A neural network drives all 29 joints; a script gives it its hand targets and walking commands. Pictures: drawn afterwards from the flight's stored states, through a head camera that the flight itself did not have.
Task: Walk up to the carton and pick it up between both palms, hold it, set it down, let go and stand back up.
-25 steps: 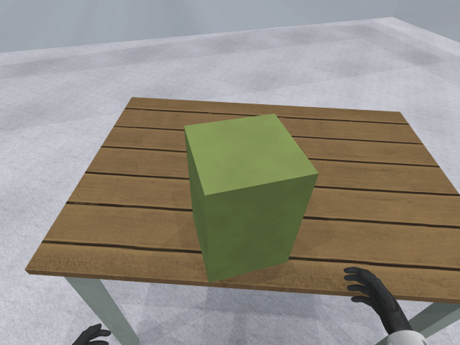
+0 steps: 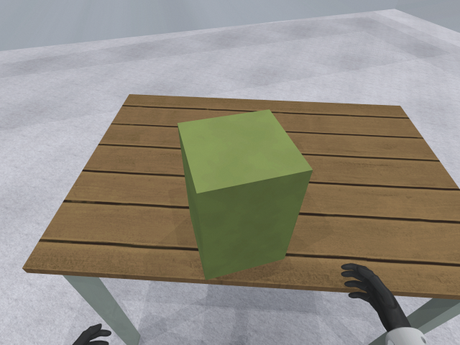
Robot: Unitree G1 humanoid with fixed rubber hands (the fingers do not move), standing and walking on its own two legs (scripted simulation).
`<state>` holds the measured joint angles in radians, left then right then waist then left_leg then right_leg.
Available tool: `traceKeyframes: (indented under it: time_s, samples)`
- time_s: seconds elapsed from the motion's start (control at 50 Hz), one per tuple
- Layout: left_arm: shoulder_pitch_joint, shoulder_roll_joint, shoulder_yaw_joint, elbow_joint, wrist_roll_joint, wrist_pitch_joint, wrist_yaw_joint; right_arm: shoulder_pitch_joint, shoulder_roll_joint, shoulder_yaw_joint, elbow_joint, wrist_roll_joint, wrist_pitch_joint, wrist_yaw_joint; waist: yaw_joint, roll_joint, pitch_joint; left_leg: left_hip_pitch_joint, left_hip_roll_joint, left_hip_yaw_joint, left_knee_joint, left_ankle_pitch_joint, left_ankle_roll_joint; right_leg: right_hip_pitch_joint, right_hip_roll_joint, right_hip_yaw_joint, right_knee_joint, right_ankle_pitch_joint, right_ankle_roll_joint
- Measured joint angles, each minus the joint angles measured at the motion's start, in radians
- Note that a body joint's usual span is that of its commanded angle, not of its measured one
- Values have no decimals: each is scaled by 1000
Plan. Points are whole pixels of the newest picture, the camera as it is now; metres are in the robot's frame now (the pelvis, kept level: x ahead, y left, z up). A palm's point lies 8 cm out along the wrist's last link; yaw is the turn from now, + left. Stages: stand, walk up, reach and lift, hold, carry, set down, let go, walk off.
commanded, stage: stand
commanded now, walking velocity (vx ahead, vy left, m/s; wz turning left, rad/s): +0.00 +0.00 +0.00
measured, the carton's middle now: (236, 197) +0.39 +0.02 +0.07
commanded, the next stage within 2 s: none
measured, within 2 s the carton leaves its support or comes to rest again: neither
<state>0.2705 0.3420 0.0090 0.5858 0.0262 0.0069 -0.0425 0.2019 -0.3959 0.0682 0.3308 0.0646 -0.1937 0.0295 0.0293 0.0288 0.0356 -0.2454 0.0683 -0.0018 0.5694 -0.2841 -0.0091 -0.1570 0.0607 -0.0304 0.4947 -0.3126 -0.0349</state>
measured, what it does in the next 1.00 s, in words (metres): stands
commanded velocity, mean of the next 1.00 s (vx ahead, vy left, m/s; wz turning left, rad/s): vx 0.00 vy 0.00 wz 0.00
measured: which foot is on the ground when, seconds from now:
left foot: down 0.00-1.00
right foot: down 0.00-1.00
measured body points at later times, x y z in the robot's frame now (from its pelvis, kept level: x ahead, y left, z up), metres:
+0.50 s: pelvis +0.00 +0.00 +0.00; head +0.00 -0.01 +0.45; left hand +0.13 +0.28 -0.08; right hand +0.23 -0.24 +0.00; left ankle +0.02 +0.13 -0.73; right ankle -0.01 -0.10 -0.73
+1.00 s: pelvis +0.00 +0.00 +0.00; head +0.00 -0.01 +0.45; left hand +0.13 +0.28 -0.08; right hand +0.23 -0.24 +0.00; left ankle +0.02 +0.13 -0.73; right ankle -0.01 -0.10 -0.73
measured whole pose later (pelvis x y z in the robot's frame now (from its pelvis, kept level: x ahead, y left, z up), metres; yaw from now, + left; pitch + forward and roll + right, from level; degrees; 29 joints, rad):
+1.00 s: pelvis +0.00 +0.00 +0.00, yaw +0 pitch -3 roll -1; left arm 0.27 0.34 0.01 0.59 0.02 0.01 -0.04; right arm 0.21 -0.40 0.07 0.29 0.06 -0.21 0.04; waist 0.03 0.04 0.05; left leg -0.26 0.07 0.00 0.60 -0.30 -0.02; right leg -0.19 0.06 -0.03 0.55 -0.34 -0.04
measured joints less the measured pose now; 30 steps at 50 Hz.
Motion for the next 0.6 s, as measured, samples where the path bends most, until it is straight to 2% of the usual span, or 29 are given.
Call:
traceKeyframes:
  time_s: [0.1,0.38,0.6]
  samples:
    - [0,0,0,0,0,0,-2,0,0,0,-12,0,-2,1,0,1,10,0,0,0,5,2,-6,-2,-1,0,5,26,0]
    - [0,0,0,0,-5,0,-4,1,-3,0,-22,0,-11,2,0,8,10,-8,-1,0,7,0,-6,-19,-1,1,32,-23,0]
    - [-2,0,0,0,-5,0,-9,6,-4,0,-34,0,-14,5,-2,8,10,-17,-1,0,30,-12,-6,-28,-1,2,48,-3,-1]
